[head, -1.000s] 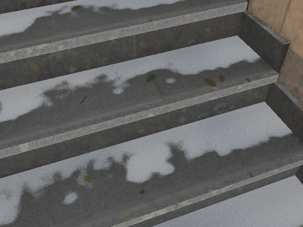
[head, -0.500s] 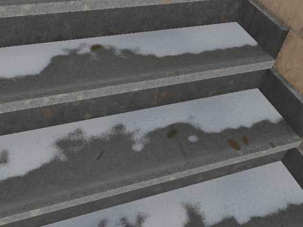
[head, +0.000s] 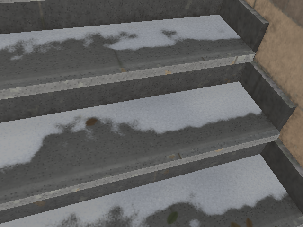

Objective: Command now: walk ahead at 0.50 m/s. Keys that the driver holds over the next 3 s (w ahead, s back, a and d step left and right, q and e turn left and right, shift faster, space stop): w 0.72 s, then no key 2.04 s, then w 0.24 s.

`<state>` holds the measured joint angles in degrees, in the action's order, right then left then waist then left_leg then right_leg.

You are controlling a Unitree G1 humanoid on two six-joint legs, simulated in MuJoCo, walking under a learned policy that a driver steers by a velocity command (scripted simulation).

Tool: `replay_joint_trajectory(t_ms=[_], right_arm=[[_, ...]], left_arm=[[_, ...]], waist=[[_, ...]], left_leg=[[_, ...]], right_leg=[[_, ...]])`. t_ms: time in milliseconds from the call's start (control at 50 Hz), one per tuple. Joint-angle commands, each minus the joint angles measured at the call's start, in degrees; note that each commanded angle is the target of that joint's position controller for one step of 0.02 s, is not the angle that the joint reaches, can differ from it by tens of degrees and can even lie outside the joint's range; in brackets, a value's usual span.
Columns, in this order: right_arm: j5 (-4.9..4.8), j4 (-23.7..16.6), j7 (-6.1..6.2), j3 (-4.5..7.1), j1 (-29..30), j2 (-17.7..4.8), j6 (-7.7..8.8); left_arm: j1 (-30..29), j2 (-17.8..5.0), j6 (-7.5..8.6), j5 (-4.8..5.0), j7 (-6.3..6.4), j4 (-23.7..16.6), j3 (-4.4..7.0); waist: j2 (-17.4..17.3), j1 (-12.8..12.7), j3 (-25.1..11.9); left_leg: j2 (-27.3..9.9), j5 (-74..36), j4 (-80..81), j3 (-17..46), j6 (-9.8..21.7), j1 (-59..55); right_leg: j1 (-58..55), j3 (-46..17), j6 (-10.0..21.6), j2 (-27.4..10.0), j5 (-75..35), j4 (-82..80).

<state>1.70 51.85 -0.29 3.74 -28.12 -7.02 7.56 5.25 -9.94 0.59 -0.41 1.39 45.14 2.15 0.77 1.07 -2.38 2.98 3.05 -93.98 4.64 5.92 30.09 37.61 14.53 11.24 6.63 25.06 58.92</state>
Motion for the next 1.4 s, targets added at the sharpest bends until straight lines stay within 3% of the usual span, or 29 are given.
replay_joint_trajectory(t_ms=[20,60,120,180,260,300,360,380,400,420,460,500,540,600,680,740,780,820,840,880,900,920,940,980,1020,1100,1200,1300,1400], right_arm=[[1.57,-16.0,0.8,-3.4,14.0,6.2,-0.26],[0.31,-15.4,0.98,-5.4,10.7,8.8,-1.66],[-1.5,-16.8,2.75,-6.25,17.5,7.0,-3.63],[0.13,-22.9,3.34,-7.61,29.2,6.9,-4.37],[0.26,-27.3,1.49,-8.35,40.3,5.7,-5.18],[-1.72,-22.9,0.68,-8.46,33.0,7.6,-5.02],[-2.31,-16.4,1.84,-3.6,13.1,-2.9,-5.31],[0.07,-13.7,2.61,-1.17,4.9,-8.9,-5.12],[0.87,-10.4,3.39,1.15,0.9,-15.3,-6.49],[-0.4,-10.0,3.08,1.79,8.7,-14.2,-6.75],[-0.66,-5.2,1.63,-0.11,16.0,-5.4,-4.78],[0.39,1.5,1.35,-2.32,14.0,3.3,-2.6],[0.29,5.4,0.2,-1.78,10.3,2.0,-0.92],[-0.23,5.4,-0.03,-1.44,10.8,-2.4,1.11],[-0.73,7.8,0.82,-0.93,-0.4,-6.2,2.83],[0.02,9.5,1.57,-0.74,-8.1,-6.1,1.69],[0.22,10.3,3.67,-0.83,-11.4,-5.2,-0.25],[-2.31,6.3,3.73,-1.6,-5.1,-4.7,-2.22],[-1.79,4.3,2.9,-0.71,-3.6,-10.0,-1.2],[-5.02,3.3,0.92,1.72,-0.8,-18.2,1.98],[-5.41,3.1,-0.54,1.87,-2.6,-16.0,3.76],[-6.77,-0.6,-2.25,1.1,-5.4,-10.7,3.8],[-3.33,0.1,-2.44,2.35,-4.1,-11.8,3.56],[-0.59,-5.1,-1.13,1.49,3.9,-5.0,0.75],[0.28,-9.1,1.28,-0.63,8.8,0.0,-1.2],[-0.35,-10.4,2.57,-3.15,7.9,4.0,-2.27],[-0.81,-6.6,4.63,-2.03,8.4,0.2,-3.88],[0.55,-7.3,3.73,-1.24,17.1,-0.2,-5.32],[-2.03,-4.2,3.91,-2.36,12.8,1.4,-6.95]], left_arm=[[9.4,6.1,3.22,-2.57,0.64,9.4,-0.72],[12.1,7.6,4.66,-2.7,0.01,12.6,-1.47],[15.1,2.2,7.13,-1.91,-2.34,14.4,-1.43],[19.1,-0.8,8.6,-0.13,-2.97,16.8,-1.22],[26.7,-3.5,6.97,0.37,1.35,16.3,0.2],[23.5,-5.0,6.61,0.95,2.27,12.4,0.5],[22.2,-11.8,8.05,1.58,-0.46,9.0,2.5],[18.4,-10.3,9.38,2.21,-1.84,5.3,2.87],[15.0,-4.7,9.69,1.37,-4.33,1.4,3.07],[15.1,-0.5,9.01,-1.86,-4.54,-0.4,2.9],[11.8,3.2,7.75,-2.92,-3.63,-6.0,1.14],[13.8,7.6,5.54,-2.23,-2.1,-6.7,-0.64],[13.3,10.0,3.7,-1.75,-1.0,-7.9,-2.2],[4.1,5.8,1.81,-1.56,0.07,-11.6,-2.13],[-5.1,6.7,1.44,-1.47,0.88,-13.9,-2.26],[-18.8,6.8,1.92,-2.09,0.41,-20.4,-3.63],[-23.7,7.7,1.82,-1.49,-0.9,-24.9,-4.87],[-17.7,8.8,0.87,0.01,-3.19,-21.5,-5.57],[-8.8,7.3,0.85,1.28,-2.4,-19.1,-4.1],[14.1,0.3,0.68,1.1,-1.09,-11.4,-0.78],[15.7,-4.0,1.45,-0.52,0.16,-9.1,0.75],[20.4,-11.7,1.45,-2.52,0.85,-7.4,3.16],[15.7,-11.5,0.09,-1.57,1.54,-8.4,3.77],[1.8,-4.3,0.16,-0.68,2.01,-5.3,2.18],[7.0,3.3,1.62,-0.9,3.33,2.5,0.3],[11.8,4.5,4.68,-1.65,1.79,8.5,-0.34],[12.0,-0.8,6.67,-1.98,0.22,6.9,-0.08],[16.0,0.0,5.4,-1.31,2.84,6.0,1.0],[12.1,-1.3,5.11,-2.61,3.54,4.4,1.84]], waist=[[-9.9,1.5,6.5],[-7.4,4.5,8.6],[-2.5,3.5,8.1],[-0.6,3.1,8.5],[0.7,-3.3,2.0],[2.4,-0.3,-4.6],[12.5,9.5,-17.2],[7.7,12.2,-19.6],[-11.3,12.5,-17.1],[-8.6,7.0,-14.0],[1.0,-0.8,1.7],[-0.1,-5.2,5.2],[-1.7,-6.2,6.1],[-1.1,-6.5,8.3],[-4.4,-2.1,5.7],[-3.0,2.2,8.0],[-6.3,4.5,7.2],[-0.1,3.1,0.5],[-7.6,-1.4,-5.9],[-14.3,-11.3,-19.9],[-13.4,-11.6,-23.1],[14.9,-11.5,-30.1],[9.2,-10.4,-36.1],[-5.4,-2.4,-17.2],[-4.3,-0.2,-0.1],[-0.9,4.1,1.7],[2.6,3.6,-3.3],[2.8,-1.3,-0.3],[8.1,-0.4,-1.9]], left_leg=[[-1.3,5.7,-35.9,4.6,2.4,31.1],[-2.7,6.5,-30.7,6.4,2.9,35.3],[-2.2,7.5,-32.4,-1.9,1.6,40.2],[-7.0,11.4,-27.9,-4.7,2.6,47.9],[-9.8,17.4,-1.9,-11.5,1.8,32.9],[-5.4,24.5,14.2,-15.7,3.3,9.6],[1.3,27.1,29.8,-14.2,4.3,-9.2],[-8.3,35.4,39.9,6.8,8.3,-20.9],[-20.4,43.8,68.7,42.8,15.4,-25.8],[-22.2,48.1,77.7,53.5,13.0,-21.6],[-20.0,46.7,71.4,33.8,7.4,-6.8],[-16.3,29.1,68.4,17.5,3.8,-1.3],[-14.5,18.3,70.2,8.6,1.5,-4.9],[-13.1,12.0,77.0,1.0,2.0,-1.7],[-16.6,6.3,82.1,3.6,6.4,-21.3],[-16.0,7.4,85.9,0.3,3.4,-34.0],[-14.9,-9.4,90.0,-1.6,3.7,-36.1],[-12.2,-35.1,94.2,-8.5,4.6,-22.5],[-14.6,-67.8,84.9,-8.3,5.0,-21.9],[-16.2,-80.7,64.1,-8.7,1.6,-32.0],[-12.7,-58.8,50.8,-5.6,0.2,-21.1],[1.3,6.6,16.2,-2.8,-4.4,-0.5],[5.2,12.2,-9.4,9.2,-4.8,-0.4],[-1.5,2.0,-15.2,3.4,-5.4,8.9],[-1.7,3.7,-18.3,3.0,-3.9,16.6],[-1.2,2.6,-15.2,5.6,-2.1,23.6],[-2.2,0.2,-15.4,-5.8,-4.2,18.5],[-6.3,-1.4,-10.2,-5.6,-4.6,23.9],[-7.0,12.0,39.1,-7.7,-4.0,-2.5]], right_leg=[[-8.6,-42.2,4.9,-19.2,7.2,-38.7],[-7.8,-29.6,0.4,-16.8,-2.3,-38.4],[-6.8,-23.0,0.6,-15.8,-10.6,-43.4],[-12.7,-22.2,-1.4,-14.5,-1.4,-47.1],[-23.9,-21.5,1.7,-15.5,-21.5,-59.4],[-23.6,-13.9,2.4,-16.2,-61.5,-54.1],[-35.0,-12.9,1.6,-18.4,-107.2,-24.4],[-20.3,-13.9,-2.0,-14.9,-91.6,-5.6],[-0.2,-14.7,-4.9,-2.2,-28.8,21.0],[9.4,-26.4,-5.4,-2.0,-19.7,44.0],[18.5,-21.3,-4.7,-4.9,-25.5,51.5],[22.4,-23.7,-3.5,-4.0,-22.6,58.3],[28.5,-25.6,-2.7,-4.3,-20.9,59.7],[26.8,-21.2,-4.3,-5.8,-19.7,45.0],[43.5,-14.4,-3.8,-8.0,-9.5,62.0],[53.6,-10.7,-2.7,-12.1,2.4,52.0],[48.6,-7.2,-3.1,-13.3,4.2,43.0],[12.2,0.9,-1.6,-9.7,-3.4,16.9],[-3.5,1.2,-1.5,-5.4,-4.8,12.9],[-22.6,-3.5,-0.2,-2.7,-13.7,-3.9],[-34.5,-15.7,2.3,-7.2,-15.4,-10.8],[-50.3,-50.7,16.3,-29.4,-50.1,-22.7],[-43.4,-62.6,13.5,-28.2,-39.9,-33.9],[-23.9,-50.3,8.8,-26.2,-5.1,-32.1],[-10.5,-37.5,4.0,-21.3,-9.2,-30.3],[-9.4,-22.3,0.4,-18.3,-25.0,-30.7],[-9.3,-16.8,4.0,-19.3,-35.5,-34.6],[-17.3,-22.2,3.8,-19.3,-13.3,-36.2],[-15.8,-17.7,1.2,-19.0,-23.5,-39.3]])
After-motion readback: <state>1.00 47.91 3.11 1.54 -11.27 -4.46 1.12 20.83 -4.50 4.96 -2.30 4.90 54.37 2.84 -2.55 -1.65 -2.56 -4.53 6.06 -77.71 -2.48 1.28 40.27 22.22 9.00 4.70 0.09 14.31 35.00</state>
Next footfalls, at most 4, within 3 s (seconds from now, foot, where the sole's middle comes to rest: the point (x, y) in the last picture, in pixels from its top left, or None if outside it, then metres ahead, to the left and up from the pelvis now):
0.36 left None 0.36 0.15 -0.52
0.88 right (161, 129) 0.73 -0.05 -0.35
1.48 left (100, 134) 0.69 0.17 -0.35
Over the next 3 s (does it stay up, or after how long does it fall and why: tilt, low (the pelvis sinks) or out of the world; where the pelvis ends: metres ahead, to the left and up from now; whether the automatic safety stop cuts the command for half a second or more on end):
stays up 0.69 0.08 0.44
